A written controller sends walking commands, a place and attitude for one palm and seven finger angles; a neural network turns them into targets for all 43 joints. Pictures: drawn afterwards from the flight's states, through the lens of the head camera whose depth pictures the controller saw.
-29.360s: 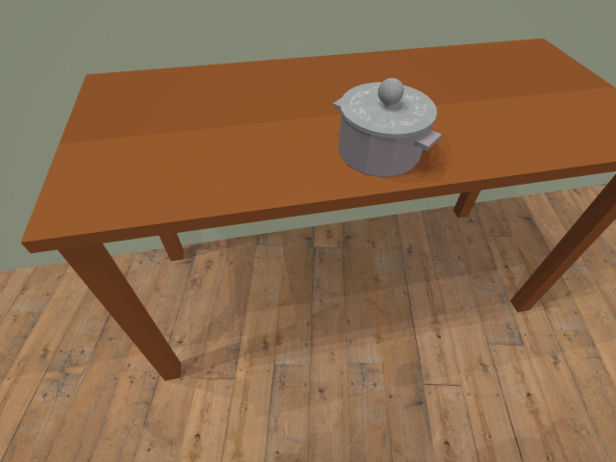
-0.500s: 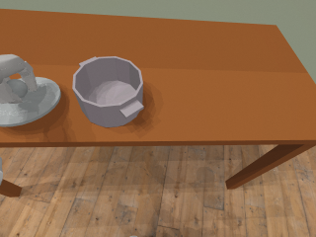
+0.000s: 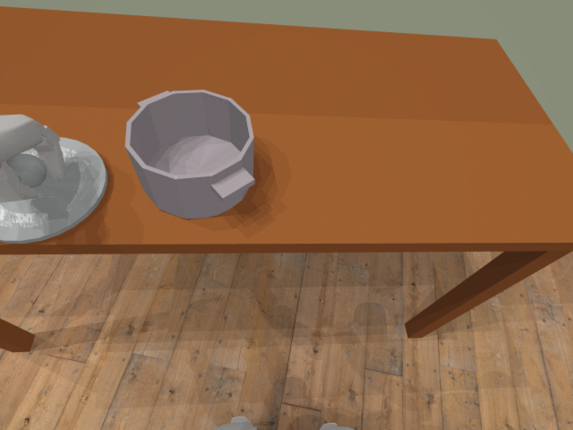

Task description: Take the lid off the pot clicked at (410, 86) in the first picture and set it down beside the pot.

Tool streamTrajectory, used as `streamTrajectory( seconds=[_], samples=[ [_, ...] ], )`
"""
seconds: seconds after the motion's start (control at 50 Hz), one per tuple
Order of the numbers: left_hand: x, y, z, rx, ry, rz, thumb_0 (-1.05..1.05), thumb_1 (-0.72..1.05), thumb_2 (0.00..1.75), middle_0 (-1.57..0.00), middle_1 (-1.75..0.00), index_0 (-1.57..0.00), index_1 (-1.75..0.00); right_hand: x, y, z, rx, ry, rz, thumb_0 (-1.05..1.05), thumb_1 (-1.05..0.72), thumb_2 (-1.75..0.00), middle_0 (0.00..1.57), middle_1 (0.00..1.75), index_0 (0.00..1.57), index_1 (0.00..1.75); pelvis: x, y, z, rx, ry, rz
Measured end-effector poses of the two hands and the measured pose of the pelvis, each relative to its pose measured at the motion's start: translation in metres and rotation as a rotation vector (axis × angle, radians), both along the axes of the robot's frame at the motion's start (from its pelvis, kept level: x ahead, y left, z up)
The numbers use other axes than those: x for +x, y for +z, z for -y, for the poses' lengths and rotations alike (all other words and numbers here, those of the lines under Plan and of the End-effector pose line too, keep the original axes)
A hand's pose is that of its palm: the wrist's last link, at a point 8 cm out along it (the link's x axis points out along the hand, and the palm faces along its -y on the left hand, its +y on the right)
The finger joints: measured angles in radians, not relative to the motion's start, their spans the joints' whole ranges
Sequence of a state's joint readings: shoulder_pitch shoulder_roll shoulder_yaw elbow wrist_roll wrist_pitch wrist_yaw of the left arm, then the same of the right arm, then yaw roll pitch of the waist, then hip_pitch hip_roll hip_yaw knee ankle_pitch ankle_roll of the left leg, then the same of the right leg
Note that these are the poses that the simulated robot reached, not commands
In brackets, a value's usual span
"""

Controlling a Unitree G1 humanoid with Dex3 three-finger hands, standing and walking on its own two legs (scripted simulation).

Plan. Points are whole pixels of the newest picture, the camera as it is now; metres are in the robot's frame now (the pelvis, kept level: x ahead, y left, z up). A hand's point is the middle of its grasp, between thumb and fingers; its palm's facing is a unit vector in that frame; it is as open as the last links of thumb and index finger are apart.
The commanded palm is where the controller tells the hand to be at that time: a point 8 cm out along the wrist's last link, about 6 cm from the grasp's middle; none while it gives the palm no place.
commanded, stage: open the fingers wide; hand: left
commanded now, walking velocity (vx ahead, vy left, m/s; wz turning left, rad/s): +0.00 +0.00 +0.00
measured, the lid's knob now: (25, 171) +0.46 +0.35 +0.06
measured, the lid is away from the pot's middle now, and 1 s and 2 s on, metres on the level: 0.23 0.23 0.23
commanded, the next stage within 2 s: raise the empty hand in 1.00 s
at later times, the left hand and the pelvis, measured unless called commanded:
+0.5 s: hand (16, 178) +0.43 +0.34 +0.08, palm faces -0.44 -0.10 -0.89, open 7.8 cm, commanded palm +0.45 +0.34 +0.14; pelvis +0.00 -0.01 +0.00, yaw +1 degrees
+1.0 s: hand (22, 174) +0.43 +0.33 +0.09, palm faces -0.43 -0.10 -0.90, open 10.9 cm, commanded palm +0.45 +0.34 +0.14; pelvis +0.00 -0.02 +0.00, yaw +0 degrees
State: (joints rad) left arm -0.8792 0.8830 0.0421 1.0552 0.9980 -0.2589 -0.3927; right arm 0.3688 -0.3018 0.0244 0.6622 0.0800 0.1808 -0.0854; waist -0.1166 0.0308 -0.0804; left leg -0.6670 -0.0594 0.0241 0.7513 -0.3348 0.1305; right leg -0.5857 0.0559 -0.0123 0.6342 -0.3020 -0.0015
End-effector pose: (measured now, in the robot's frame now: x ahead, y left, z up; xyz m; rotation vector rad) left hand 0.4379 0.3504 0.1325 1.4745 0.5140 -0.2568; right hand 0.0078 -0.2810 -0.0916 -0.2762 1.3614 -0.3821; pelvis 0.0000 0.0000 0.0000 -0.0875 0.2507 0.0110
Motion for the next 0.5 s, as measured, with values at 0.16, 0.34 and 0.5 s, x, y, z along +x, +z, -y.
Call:
streamTrajectory(
  seconds=[0.16, 0.34, 0.5],
  samples=[
    [-0.011, 0.000, -0.003, 0.015, 0.031, 0.028, 0.00, 0.32, 0.72, -0.65, -0.98, -0.70, -1.00, 0.006, -0.004, -0.004, 0.029, 0.013, -0.004, 0.01, -0.90, -0.90, 0.21, 0.30, 0.20, 0.30, -0.004, 0.001, 0.003, 0.003, 0.010, 0.009],
    [-0.012, 0.000, 0.002, 0.007, 0.035, 0.004, 0.00, 0.34, 0.72, -0.62, -0.98, -0.65, -0.99, 0.024, -0.003, 0.000, 0.013, 0.038, 0.051, 0.01, -0.90, -0.90, 0.21, 0.30, 0.20, 0.30, -0.004, 0.001, 0.006, 0.006, 0.016, 0.017],
    [-0.005, 0.005, 0.005, 0.009, 0.036, 0.030, 0.00, 0.28, 0.70, -0.56, -0.96, -0.58, -0.97, 0.029, -0.002, 0.006, 0.007, 0.039, 0.053, 0.01, -0.90, -0.90, 0.21, 0.30, 0.20, 0.30, -0.001, 0.001, 0.009, 0.009, 0.013, 0.010]
  ],
)
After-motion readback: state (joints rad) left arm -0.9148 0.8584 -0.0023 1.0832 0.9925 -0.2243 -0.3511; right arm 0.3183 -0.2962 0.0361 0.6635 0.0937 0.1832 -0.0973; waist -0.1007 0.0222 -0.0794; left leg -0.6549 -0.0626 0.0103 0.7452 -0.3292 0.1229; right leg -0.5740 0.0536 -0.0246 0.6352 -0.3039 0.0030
